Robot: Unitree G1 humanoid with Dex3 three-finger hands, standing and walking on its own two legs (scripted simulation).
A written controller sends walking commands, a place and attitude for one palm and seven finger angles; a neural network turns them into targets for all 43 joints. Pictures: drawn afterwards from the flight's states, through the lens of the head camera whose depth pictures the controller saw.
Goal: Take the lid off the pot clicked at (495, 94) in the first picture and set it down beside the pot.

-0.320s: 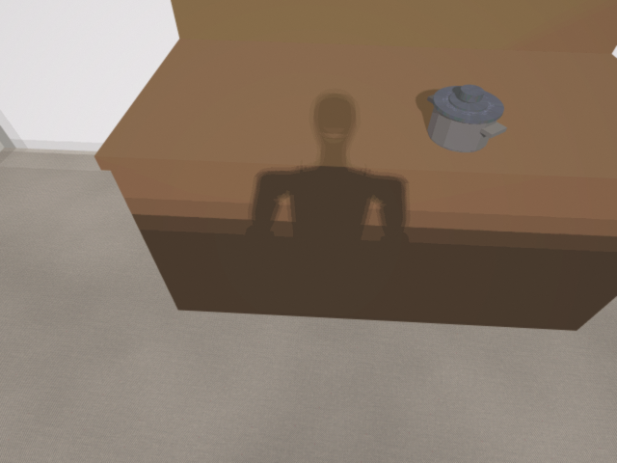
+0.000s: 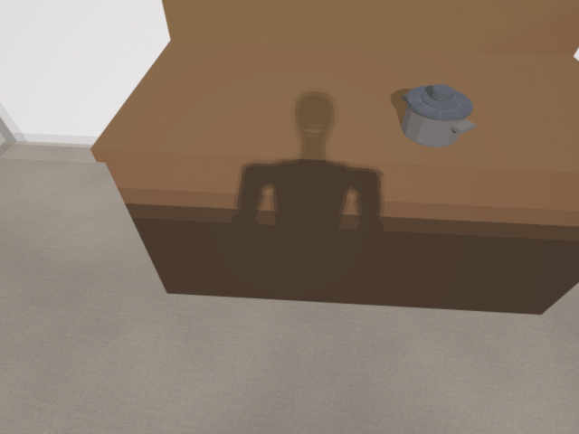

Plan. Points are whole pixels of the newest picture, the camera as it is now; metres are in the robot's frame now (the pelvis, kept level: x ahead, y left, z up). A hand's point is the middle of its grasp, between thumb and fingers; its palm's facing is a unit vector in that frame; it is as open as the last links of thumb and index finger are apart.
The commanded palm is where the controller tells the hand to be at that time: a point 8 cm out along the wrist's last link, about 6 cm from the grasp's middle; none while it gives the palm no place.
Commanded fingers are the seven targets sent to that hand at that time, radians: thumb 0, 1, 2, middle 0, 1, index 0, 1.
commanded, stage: look at it before walking up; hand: left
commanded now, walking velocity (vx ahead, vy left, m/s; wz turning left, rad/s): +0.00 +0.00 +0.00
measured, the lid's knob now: (442, 92) +0.85 -0.32 +0.07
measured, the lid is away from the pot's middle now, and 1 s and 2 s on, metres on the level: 0.00 0.00 0.00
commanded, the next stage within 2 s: walk to a spot facing it in 0.32 s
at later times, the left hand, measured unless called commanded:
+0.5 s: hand out of the picture +0.04 +0.21 -0.17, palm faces -0.01 -0.97 -0.26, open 7.4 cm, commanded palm none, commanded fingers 0.00 0.90 0.90 -0.20 -0.30 -0.20 -0.30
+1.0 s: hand out of the picture +0.06 +0.16 -0.16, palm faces -0.17 -0.95 -0.27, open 7.4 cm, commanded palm none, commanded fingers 0.00 0.90 0.90 -0.20 -0.30 -0.20 -0.30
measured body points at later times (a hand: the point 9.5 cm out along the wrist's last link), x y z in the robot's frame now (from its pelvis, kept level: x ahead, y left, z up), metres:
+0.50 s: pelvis +0.01 +0.00 +0.00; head +0.01 +0.00 +0.45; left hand +0.04 +0.26 -0.15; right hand +0.05 -0.26 -0.15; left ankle +0.00 +0.12 -0.75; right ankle +0.00 -0.12 -0.75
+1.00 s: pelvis +0.00 -0.04 -0.01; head +0.03 -0.07 +0.44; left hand +0.07 +0.20 -0.14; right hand +0.01 -0.30 -0.17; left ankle +0.01 +0.12 -0.67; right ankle -0.02 -0.11 -0.75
